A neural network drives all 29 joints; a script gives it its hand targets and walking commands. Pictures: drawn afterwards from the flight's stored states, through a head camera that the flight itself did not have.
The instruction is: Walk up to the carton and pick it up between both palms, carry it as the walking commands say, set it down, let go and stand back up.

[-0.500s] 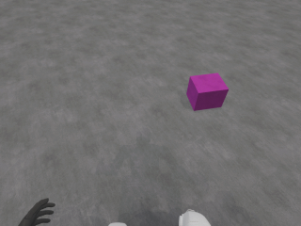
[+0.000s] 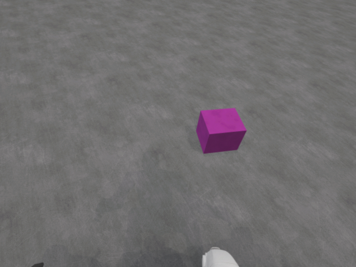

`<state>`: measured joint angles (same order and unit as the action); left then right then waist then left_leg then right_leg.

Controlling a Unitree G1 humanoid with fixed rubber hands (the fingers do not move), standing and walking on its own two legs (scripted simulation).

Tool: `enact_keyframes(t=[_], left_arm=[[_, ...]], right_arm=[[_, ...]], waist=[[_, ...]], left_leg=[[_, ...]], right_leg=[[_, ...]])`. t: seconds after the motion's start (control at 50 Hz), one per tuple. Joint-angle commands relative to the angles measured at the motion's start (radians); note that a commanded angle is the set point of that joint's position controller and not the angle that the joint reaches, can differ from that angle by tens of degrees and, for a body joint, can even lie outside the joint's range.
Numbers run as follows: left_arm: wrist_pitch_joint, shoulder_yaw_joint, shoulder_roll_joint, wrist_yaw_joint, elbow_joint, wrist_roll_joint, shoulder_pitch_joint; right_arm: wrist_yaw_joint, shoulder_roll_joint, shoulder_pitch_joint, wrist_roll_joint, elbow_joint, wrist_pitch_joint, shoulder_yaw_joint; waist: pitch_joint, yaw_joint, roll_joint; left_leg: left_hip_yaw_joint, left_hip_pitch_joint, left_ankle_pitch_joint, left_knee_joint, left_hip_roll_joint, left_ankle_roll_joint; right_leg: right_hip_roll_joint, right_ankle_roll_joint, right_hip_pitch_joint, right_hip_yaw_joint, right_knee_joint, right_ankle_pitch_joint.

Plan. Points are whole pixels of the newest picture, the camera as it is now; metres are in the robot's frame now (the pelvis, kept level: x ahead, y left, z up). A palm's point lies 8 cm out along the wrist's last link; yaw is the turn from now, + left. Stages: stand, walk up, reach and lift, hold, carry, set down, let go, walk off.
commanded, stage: walk up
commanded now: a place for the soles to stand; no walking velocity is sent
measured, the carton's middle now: (219, 130) +1.05 -0.35 -0.65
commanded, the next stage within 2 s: none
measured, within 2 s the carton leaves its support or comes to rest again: neither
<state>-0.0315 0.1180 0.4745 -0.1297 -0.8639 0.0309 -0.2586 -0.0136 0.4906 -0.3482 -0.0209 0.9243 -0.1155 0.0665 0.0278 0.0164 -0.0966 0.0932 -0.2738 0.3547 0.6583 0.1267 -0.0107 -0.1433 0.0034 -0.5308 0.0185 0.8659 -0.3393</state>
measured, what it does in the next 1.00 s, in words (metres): walks ahead: right foot, then left foot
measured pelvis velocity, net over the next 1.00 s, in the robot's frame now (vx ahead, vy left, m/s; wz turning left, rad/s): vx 0.34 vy -0.29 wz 0.09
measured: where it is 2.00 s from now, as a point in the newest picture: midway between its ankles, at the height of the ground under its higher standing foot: (237, 216)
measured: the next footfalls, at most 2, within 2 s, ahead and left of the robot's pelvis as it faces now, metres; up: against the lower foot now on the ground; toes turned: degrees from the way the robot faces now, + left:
right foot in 0.06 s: +0.15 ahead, -0.20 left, +0.00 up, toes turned -6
left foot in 0.30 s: +0.22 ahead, +0.02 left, +0.00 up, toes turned +8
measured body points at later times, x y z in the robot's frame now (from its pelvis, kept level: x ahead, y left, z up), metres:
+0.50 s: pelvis +0.19 -0.13 +0.00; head +0.22 -0.11 +0.44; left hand +0.26 +0.19 -0.13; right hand +0.26 -0.49 -0.08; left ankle +0.18 +0.01 -0.72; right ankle +0.25 -0.29 -0.68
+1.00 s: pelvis +0.34 -0.29 -0.01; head +0.35 -0.26 +0.44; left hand +0.36 +0.05 -0.13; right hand +0.42 -0.63 -0.09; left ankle +0.40 -0.19 -0.72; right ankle +0.35 -0.34 -0.72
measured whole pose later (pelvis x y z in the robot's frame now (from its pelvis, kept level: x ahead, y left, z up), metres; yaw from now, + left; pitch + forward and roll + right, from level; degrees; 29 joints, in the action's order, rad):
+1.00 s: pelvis +0.34 -0.29 -0.01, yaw +5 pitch -2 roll +1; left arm -0.04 0.08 0.46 -0.09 -0.80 0.04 -0.30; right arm -0.03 0.44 -0.34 -0.01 0.93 -0.10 0.05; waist 0.05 -0.06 -0.08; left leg 0.15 -0.39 0.28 0.67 0.00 0.07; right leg -0.02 -0.08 -0.33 -0.17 0.77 -0.41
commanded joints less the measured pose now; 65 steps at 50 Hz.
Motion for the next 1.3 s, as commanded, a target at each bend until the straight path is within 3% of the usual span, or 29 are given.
enact_keyframes(t=[0.0,0.02,0.04,0.06,0.08,0.16,0.22,0.24,0.26,0.28,0.3,0.34,0.4,0.46,0.54,0.58,0.6,0.62,0.64,0.72,0.86,0.92,0.96,0.98,1.06,1.16,1.22,1.24,1.28], left_arm=[[0.033,0.068,0.184,0.011,0.036,-0.004,-0.086],[0.04,0.082,0.222,0.019,0.009,0.004,-0.143],[0.048,0.091,0.261,0.037,0.006,0.02,-0.25],[0.055,0.1,0.335,0.052,0.055,0.009,-0.208],[0.058,0.091,0.352,0.047,0.073,-0.008,-0.14],[0.062,0.047,0.264,0.065,0.105,-0.007,-0.015],[0.043,0.024,0.238,0.058,0.134,-0.013,0.046],[0.04,0.004,0.191,0.059,0.149,-0.013,0.06],[0.042,-0.016,0.087,0.052,0.188,-0.018,0.061],[0.031,-0.009,0.105,0.057,0.2,-0.004,0.053],[0.017,0.008,0.18,0.065,0.202,0.002,0.109],[0.027,0.013,0.182,0.069,0.156,-0.011,0.084],[0.035,0.016,0.154,0.052,0.114,-0.009,0.05],[0.034,0.015,0.127,0.033,0.135,-0.017,0.065],[0.026,0.037,0.146,0.019,0.125,-0.006,0.048],[0.031,0.062,0.182,0.023,0.068,0.001,-0.119],[0.037,0.094,0.253,0.035,0.028,0.013,-0.241],[0.05,0.093,0.347,0.051,0.07,0.009,-0.233],[0.049,0.094,0.329,0.05,0.093,-0.018,-0.161],[0.049,0.051,0.232,0.061,0.141,-0.019,0.041],[0.032,0.027,0.226,0.045,0.164,0.01,0.025],[0.02,0.002,0.161,0.045,0.182,0.007,0.106],[0.019,-0.008,0.079,0.046,0.195,0.008,0.053],[0.006,0.013,0.19,0.055,0.187,0.018,0.061],[0.017,0.032,0.167,0.055,0.117,-0.004,-0.013],[0.03,0.026,0.146,0.039,0.074,-0.017,-0.037],[0.059,0.036,0.152,0.079,-0.018,-0.013,-0.164],[0.065,0.039,0.177,0.092,-0.028,-0.012,-0.142],[0.089,0.054,0.305,0.119,0.028,-0.01,-0.143]], right_arm=[[-0.012,0.299,0.086,-0.008,-0.05,0.002,0.068],[-0.011,0.241,0.06,-0.012,-0.061,0.014,0.055],[-0.012,0.17,0.078,-0.007,-0.054,0.019,0.024],[-0.022,0.124,0.078,0.013,-0.089,0.018,0.02],[-0.031,0.21,0.128,0.016,-0.085,0.022,0.038],[-0.012,0.199,0.053,0.053,-0.024,-0.016,0.039],[-0.013,0.178,-0.121,0.035,0.025,-0.011,0.032],[-0.021,0.185,-0.203,0.031,0.031,-0.017,0.048],[-0.036,0.299,-0.287,0.014,0.036,-0.026,0.089],[-0.046,0.376,-0.241,0.003,0.002,-0.03,0.103],[-0.058,0.379,-0.187,0.033,-0.031,-0.029,0.107],[-0.059,0.292,-0.089,0.03,-0.04,-0.037,0.076],[-0.047,0.251,-0.046,0.024,-0.06,-0.032,0.059],[-0.037,0.281,-0.062,0.014,-0.042,-0.033,0.062],[-0.038,0.298,0.013,0.024,-0.064,-0.017,0.061],[-0.036,0.264,0.08,0.007,-0.068,-0.006,0.043],[-0.038,0.189,0.052,0.011,-0.077,0.003,0.026],[-0.047,0.148,0.077,0.027,-0.112,0.005,0.018],[-0.058,0.197,0.087,0.017,-0.091,0.017,0.028],[-0.034,0.229,-0.045,0.029,0.014,0.021,0.039],[-0.021,0.19,-0.018,0.026,-0.022,0.019,0.033],[-0.029,0.194,-0.151,0.022,0.004,0.003,0.058],[-0.063,0.325,-0.214,-0.008,-0.019,-0.008,0.103],[-0.068,0.325,-0.108,0.012,-0.046,-0.007,0.086],[-0.063,0.235,-0.059,0.026,-0.038,-0.021,0.056],[-0.014,0.306,0.042,0.001,-0.082,-0.007,0.062],[0.005,0.196,0.101,-0.004,-0.101,0.037,0.021],[0.004,0.152,0.059,-0.001,-0.086,0.049,0.007],[0.0,0.097,0.076,0.004,-0.113,0.066,-0.014]], waist=[[-0.037,-0.086,0.215],[-0.026,-0.119,0.067],[-0.038,-0.204,-0.23],[-0.012,-0.184,-0.289],[0.028,-0.149,-0.124],[0.091,-0.074,-0.167],[-0.04,-0.001,-0.117],[-0.075,0.059,0.005],[-0.148,0.122,0.308],[-0.128,0.091,0.306],[-0.102,0.09,0.127],[-0.008,0.015,0.059],[0.008,0.003,0.201],[-0.021,0.019,0.227],[-0.021,-0.018,0.284],[-0.091,-0.153,0.11],[-0.135,-0.213,-0.193],[-0.109,-0.217,-0.38],[-0.069,-0.165,-0.163],[0.058,-0.036,-0.046],[0.018,-0.065,-0.075],[-0.036,0.04,0.052],[-0.044,0.071,0.357],[0.031,0.037,0.154],[0.035,-0.028,0.083],[0.07,-0.019,0.3],[-0.015,-0.078,0.18],[-0.004,-0.073,0.077],[-0.011,-0.079,-0.127]], left_leg=[[-0.043,-0.203,0.277,-0.089,0.104,0.162],[-0.02,-0.297,0.294,0.095,0.042,0.128],[0.079,-0.446,0.238,0.478,-0.056,0.067],[-0.033,-0.583,0.244,0.616,-0.105,0.049],[-0.111,-0.596,0.19,0.63,-0.047,0.047],[-0.044,-0.373,0.21,0.302,-0.013,0.048],[0.053,-0.015,-0.005,0.024,-0.105,0.037],[-0.03,0.178,-0.075,-0.104,-0.095,0.038],[-0.353,0.37,0.046,-0.265,0.1,0.084],[-0.775,0.419,0.065,-0.379,0.341,0.177],[-0.783,0.37,0.105,-0.372,0.381,0.211],[-0.54,0.278,-0.196,-0.252,0.3,0.257],[-0.254,0.14,-0.442,-0.196,0.204,0.256],[-0.156,0.118,-0.619,-0.16,0.178,0.257],[-0.094,-0.058,-0.382,-0.112,0.149,0.186],[-0.029,-0.25,-0.19,0.139,0.074,0.137],[0.055,-0.358,-0.092,0.483,-0.014,0.084],[0.004,-0.56,0.265,0.623,-0.135,0.062],[-0.123,-0.504,0.218,0.67,-0.054,0.061],[-0.051,-0.294,0.05,0.458,0.007,0.045],[0.034,-0.136,0.047,0.116,-0.08,0.045],[-0.066,0.225,-0.051,-0.094,-0.067,0.092],[-0.751,0.361,0.429,-0.427,0.335,0.238],[-0.796,0.235,0.468,-0.457,0.417,0.292],[-0.352,0.137,-0.092,-0.276,0.227,0.239],[-0.113,-0.14,0.075,-0.273,0.145,0.227],[-0.028,-0.309,0.188,-0.014,0.058,0.149],[0.004,-0.366,0.233,0.073,0.014,0.115],[-0.018,-0.421,0.268,0.433,-0.063,0.043]], right_leg=[[0.075,-0.002,0.305,-0.161,-0.192,-0.013],[0.128,-0.007,0.404,-0.158,-0.213,-0.042],[-0.045,-0.065,0.48,0.178,-0.458,-0.327],[-0.225,-0.18,0.455,0.541,-0.695,-0.579],[-0.242,-0.263,0.428,0.585,-0.668,-0.54],[-0.18,-0.264,0.245,0.223,-0.481,0.097],[-0.107,-0.226,0.148,0.047,-0.323,0.205],[-0.075,-0.183,0.035,0.027,-0.159,0.194],[0.055,-0.097,-0.151,-0.09,0.159,0.04],[0.107,-0.05,-0.326,0.023,0.31,-0.175],[0.052,-0.038,-0.335,0.116,0.362,-0.145],[0.004,-0.049,-0.329,0.119,0.339,-0.05],[-0.015,-0.013,-0.195,0.041,0.186,-0.056],[-0.007,-0.006,-0.09,-0.017,0.006,-0.039],[0.045,-0.034,0.151,-0.113,-0.117,0.044],[0.116,-0.053,0.434,-0.144,-0.167,0.058],[0.021,-0.09,0.553,0.05,-0.335,-0.124],[-0.221,-0.227,0.562,0.504,-0.61,-0.214],[-0.24,-0.271,0.435,0.542,-0.594,-0.321],[-0.12,-0.211,0.14,0.225,-0.53,-0.263],[-0.159,-0.207,0.169,0.18,-0.593,-0.215],[-0.059,-0.127,-0.044,0.057,-0.359,-0.204],[0.111,-0.021,-0.335,-0.037,0.215,-0.17],[0.049,0.006,-0.312,0.104,0.273,-0.115],[0.02,-0.003,-0.194,0.09,0.224,-0.052],[0.05,-0.015,0.085,-0.054,-0.044,-0.026],[0.149,-0.007,0.389,-0.151,-0.181,0.066],[0.126,-0.014,0.418,-0.089,-0.219,0.05],[-0.245,-0.195,0.326,0.515,-0.52,-0.082]])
